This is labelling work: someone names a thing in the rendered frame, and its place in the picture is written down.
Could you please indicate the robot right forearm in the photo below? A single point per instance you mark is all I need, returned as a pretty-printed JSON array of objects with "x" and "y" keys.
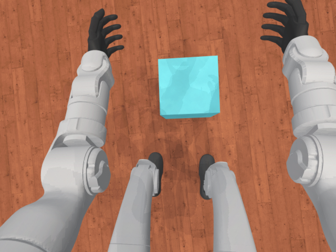
[{"x": 312, "y": 87}]

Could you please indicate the left robot upper arm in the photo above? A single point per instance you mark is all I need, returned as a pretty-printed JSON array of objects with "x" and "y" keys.
[{"x": 71, "y": 177}]

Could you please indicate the right robot hand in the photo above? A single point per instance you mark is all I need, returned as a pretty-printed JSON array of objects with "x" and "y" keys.
[{"x": 294, "y": 22}]

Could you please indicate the robot left forearm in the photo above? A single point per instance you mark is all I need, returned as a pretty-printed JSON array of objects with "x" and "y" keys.
[{"x": 84, "y": 123}]

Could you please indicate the left robot hand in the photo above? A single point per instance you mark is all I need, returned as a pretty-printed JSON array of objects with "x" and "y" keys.
[{"x": 96, "y": 39}]

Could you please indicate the robot right foot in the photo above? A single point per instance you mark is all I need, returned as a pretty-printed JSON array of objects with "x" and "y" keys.
[{"x": 205, "y": 162}]

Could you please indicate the carton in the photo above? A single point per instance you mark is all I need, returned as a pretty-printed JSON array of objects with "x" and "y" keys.
[{"x": 189, "y": 87}]

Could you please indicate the right robot upper arm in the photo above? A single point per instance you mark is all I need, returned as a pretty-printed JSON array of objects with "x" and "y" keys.
[{"x": 312, "y": 163}]

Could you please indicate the right robot thigh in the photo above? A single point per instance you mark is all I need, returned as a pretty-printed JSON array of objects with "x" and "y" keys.
[{"x": 232, "y": 231}]

